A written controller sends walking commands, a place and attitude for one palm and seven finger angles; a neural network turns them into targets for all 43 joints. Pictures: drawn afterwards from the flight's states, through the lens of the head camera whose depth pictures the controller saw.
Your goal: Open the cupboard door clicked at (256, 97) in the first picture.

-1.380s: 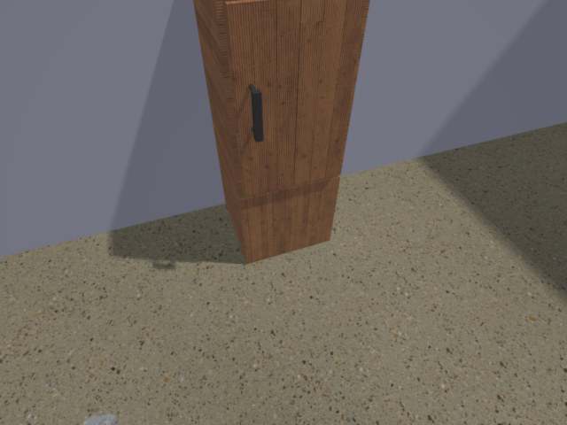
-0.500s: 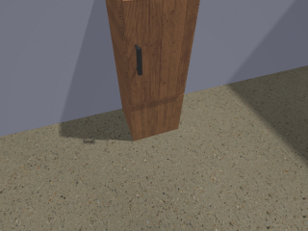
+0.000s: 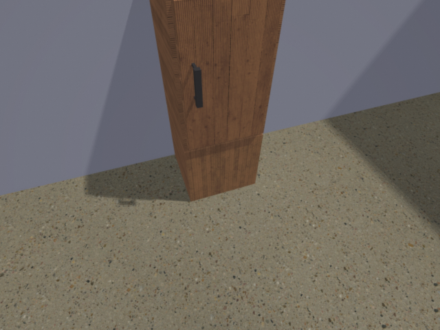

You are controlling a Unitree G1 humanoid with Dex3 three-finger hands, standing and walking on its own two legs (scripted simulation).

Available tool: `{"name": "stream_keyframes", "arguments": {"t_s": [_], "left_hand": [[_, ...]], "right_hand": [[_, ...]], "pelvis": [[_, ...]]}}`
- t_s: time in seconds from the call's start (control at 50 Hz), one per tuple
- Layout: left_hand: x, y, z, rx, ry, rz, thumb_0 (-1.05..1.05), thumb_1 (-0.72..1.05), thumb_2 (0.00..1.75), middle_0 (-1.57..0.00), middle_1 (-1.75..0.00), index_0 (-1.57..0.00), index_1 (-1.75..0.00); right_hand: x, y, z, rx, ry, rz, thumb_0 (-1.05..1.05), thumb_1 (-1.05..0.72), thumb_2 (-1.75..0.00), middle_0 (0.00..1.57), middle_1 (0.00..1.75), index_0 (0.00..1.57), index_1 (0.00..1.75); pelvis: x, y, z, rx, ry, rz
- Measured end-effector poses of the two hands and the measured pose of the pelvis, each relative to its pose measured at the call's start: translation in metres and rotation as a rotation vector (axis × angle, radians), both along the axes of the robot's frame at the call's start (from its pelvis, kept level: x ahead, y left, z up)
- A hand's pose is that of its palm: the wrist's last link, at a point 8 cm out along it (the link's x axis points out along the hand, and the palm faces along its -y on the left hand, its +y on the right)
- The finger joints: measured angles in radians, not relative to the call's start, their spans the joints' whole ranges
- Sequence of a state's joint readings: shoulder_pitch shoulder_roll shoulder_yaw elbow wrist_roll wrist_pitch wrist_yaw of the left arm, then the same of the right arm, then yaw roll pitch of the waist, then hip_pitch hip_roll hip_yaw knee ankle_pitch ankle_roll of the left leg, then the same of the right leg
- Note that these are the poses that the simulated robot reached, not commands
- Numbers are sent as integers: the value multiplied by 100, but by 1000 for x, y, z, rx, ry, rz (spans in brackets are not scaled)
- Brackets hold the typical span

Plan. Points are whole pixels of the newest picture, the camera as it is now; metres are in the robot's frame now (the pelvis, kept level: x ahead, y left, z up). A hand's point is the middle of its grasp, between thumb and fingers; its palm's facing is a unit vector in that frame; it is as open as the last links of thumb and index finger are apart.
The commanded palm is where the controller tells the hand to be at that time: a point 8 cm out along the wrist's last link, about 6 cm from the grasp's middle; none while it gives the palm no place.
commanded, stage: look at it before walking up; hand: left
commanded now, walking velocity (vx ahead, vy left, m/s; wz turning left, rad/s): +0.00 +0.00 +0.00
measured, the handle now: (196, 85) +0.89 +0.14 -0.03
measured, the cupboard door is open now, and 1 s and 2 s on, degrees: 0 0 0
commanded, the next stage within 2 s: walk to a spot facing it in 0.06 s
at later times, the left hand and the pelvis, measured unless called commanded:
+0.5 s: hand out of the picture +0.06 +0.20 -0.18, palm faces -0.12 -0.96 -0.27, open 7.4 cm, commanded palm none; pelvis -0.01 -0.01 -0.02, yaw -8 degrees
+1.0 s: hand out of the picture +0.07 +0.16 -0.16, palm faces -0.28 -0.92 -0.26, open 7.4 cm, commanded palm none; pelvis -0.04 -0.02 +0.00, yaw -22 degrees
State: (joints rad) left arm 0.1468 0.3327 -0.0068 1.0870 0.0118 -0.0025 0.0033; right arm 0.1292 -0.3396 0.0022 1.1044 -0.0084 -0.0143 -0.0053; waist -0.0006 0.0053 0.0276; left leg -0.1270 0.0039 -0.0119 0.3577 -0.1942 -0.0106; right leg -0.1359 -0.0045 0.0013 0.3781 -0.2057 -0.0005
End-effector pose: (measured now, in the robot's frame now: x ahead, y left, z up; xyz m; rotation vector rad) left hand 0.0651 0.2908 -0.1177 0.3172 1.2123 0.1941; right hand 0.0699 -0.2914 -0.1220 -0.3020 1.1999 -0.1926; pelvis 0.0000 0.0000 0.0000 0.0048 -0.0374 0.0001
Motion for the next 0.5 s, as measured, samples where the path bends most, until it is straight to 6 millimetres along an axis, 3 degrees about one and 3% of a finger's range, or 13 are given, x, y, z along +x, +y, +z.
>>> {"name": "stream_keyframes", "arguments": {"t_s": [0.3, 0.38, 0.5], "left_hand": [[0, -6, -3, -1, 18, -2, 0, 90, 90, -21, -30, -20, -30], [-2, -18, -13, -25, 53, -25, 0, 90, 90, -21, -30, -20, -30], [-2, -40, -28, -71, 78, -78, 0, 90, 90, -21, -30, -20, -30]], "right_hand": [[1, -1, -2, -1, -14, -24, 1, -90, -89, 20, 30, 20, 30], [-12, 8, -9, 20, -23, -72, 0, -90, -89, 20, 30, 20, 30], [-47, 20, -24, 65, -3, -155, 0, -90, -89, 20, 30, 20, 30]], "pelvis": [[0, -3, -2, -1, 4, -35], [-4, -3, -6, 2, 8, -75], [-13, -6, -16, 24, 10, -135]]}}
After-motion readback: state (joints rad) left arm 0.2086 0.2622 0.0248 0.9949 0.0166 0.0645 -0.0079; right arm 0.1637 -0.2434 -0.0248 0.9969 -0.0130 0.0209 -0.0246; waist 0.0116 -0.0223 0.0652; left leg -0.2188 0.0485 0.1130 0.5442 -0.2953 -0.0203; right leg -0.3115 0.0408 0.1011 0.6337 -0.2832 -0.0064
